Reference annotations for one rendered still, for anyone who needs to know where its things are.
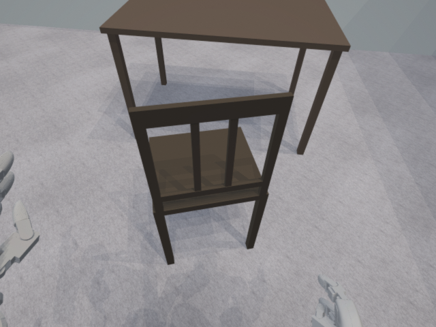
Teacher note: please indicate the table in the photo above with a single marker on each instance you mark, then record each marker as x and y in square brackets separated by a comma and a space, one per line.
[303, 24]

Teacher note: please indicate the robot left hand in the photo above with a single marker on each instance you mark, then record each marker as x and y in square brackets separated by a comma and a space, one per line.
[19, 243]

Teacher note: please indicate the robot right hand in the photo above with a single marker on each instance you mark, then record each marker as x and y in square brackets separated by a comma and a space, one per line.
[342, 314]

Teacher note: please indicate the chair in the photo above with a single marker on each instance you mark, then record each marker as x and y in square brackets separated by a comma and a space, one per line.
[206, 169]

